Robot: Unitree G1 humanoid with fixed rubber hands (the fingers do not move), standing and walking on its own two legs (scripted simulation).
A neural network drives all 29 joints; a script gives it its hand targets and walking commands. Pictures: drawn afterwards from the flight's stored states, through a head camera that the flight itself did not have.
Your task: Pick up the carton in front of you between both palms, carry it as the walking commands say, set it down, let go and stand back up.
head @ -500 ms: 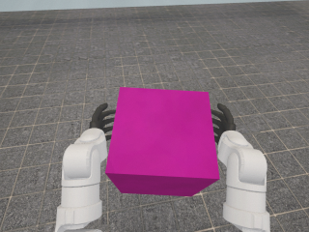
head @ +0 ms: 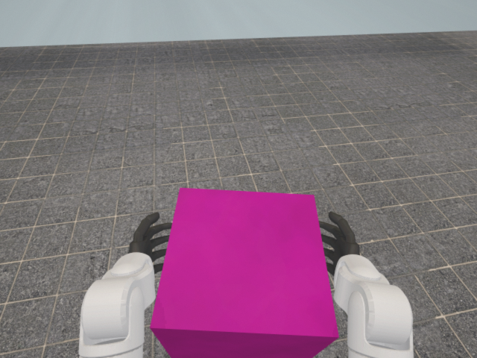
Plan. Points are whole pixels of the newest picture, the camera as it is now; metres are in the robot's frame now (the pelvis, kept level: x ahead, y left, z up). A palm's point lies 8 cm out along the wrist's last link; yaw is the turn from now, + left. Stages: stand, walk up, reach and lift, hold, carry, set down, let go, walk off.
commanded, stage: carry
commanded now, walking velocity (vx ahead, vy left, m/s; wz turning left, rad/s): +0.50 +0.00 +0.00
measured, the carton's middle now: (241, 285) +0.25 +0.00 +0.02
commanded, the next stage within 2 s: none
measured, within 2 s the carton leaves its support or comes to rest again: neither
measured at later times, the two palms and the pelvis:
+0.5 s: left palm (174, 138) +0.53 +0.15 +0.11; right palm (312, 134) +0.55 -0.15 +0.12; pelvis +0.30 -0.01 +0.02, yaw +1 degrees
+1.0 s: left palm (200, 82) +0.81 +0.12 +0.10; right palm (303, 86) +0.83 -0.18 +0.10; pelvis +0.57 -0.03 +0.01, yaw +0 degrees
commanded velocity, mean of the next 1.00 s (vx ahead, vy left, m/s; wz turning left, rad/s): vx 0.28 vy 0.00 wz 0.00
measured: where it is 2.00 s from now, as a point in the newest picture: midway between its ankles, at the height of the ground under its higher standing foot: (231, 288)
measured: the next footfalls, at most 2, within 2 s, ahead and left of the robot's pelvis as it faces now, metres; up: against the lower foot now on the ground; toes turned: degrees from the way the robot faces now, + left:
right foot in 0.28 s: +0.28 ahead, -0.15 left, +0.00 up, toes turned -11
left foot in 0.54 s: +0.43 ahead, +0.11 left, +0.00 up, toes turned +11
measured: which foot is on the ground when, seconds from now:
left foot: down 0.00-0.30, up 0.32-0.52, down 0.54-0.88, up 0.90-1.00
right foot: up 0.00-0.26, down 0.28-0.58, up 0.60-0.84, down 0.86-1.00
